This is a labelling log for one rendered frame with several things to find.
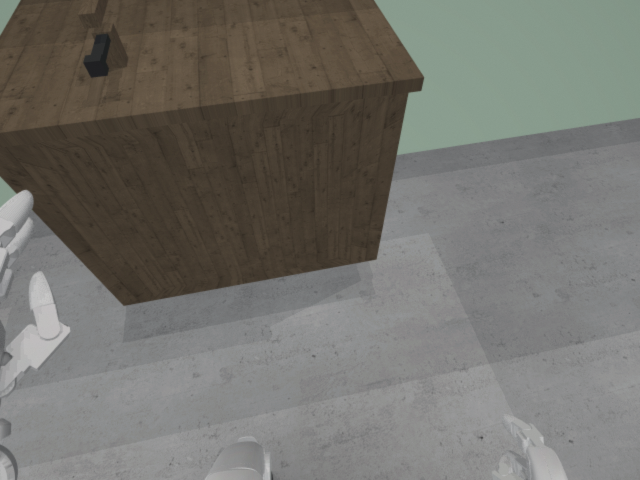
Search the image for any left robot hand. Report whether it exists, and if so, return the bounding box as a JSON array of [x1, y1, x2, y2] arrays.
[[0, 190, 70, 405]]

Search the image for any tap lever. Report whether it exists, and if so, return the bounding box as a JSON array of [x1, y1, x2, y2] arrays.
[[83, 34, 111, 78]]

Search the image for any robot left thigh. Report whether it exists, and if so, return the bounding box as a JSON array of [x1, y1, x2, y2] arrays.
[[205, 441, 271, 480]]

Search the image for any right robot hand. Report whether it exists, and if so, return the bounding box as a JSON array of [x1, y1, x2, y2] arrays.
[[492, 414, 568, 480]]

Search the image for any counter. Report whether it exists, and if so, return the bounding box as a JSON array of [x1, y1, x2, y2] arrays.
[[0, 0, 424, 306]]

